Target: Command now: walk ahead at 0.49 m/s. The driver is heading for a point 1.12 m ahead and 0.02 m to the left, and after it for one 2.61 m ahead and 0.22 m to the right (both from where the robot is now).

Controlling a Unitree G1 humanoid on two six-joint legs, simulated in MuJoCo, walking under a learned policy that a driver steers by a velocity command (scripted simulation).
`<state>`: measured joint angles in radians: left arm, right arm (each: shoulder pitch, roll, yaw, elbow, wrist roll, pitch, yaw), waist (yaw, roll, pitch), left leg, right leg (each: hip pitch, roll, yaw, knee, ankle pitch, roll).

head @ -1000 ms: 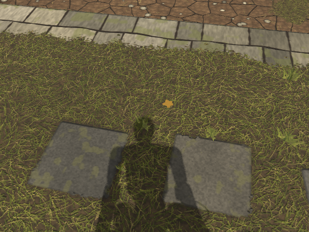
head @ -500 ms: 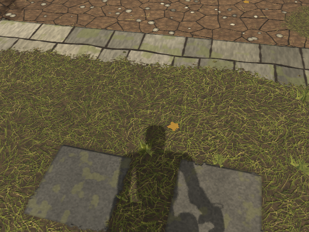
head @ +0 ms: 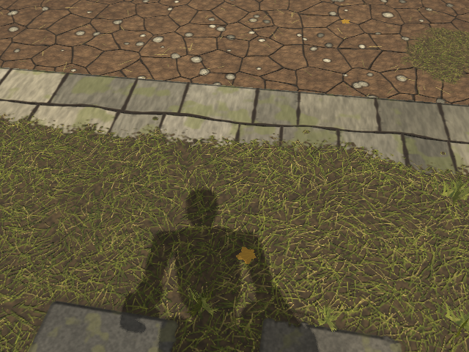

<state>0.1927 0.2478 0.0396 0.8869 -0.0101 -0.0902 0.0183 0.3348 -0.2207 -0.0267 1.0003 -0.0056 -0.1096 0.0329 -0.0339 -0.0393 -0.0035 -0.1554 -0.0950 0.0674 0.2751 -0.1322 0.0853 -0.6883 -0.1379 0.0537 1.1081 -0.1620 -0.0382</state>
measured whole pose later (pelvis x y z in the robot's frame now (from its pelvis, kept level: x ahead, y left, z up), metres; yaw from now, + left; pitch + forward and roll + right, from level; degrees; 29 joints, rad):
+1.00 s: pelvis +0.55 -0.01 -0.01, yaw +1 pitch +1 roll +0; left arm 0.30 0.26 0.05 0.96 -0.02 -0.10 0.00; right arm 0.18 -0.24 -0.05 0.91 0.00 -0.10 0.03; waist 0.00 -0.03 0.02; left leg -0.34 -0.03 0.06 0.46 -0.14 0.07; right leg -0.44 -0.06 0.03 1.19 -0.35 -0.05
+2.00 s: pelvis +1.04 -0.03 -0.02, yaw +1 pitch +2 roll -1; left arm 0.26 0.25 0.06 0.98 -0.03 -0.04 0.02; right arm 0.04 -0.22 -0.05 0.86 -0.02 -0.05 -0.02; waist 0.04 -0.01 0.05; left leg -0.47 0.04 0.05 0.52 -0.09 0.03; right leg -0.34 0.02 0.00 1.04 -0.61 0.02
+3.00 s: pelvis +1.07 -0.05 -0.01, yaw -16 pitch -1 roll +0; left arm 0.16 0.23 0.06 0.93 0.01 0.01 0.02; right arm 0.14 -0.23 -0.05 1.04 0.00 -0.02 -0.03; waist 0.00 -0.01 0.04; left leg -0.20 0.02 0.00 0.50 -0.27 -0.02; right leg -0.23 0.04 0.03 0.50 -0.25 -0.03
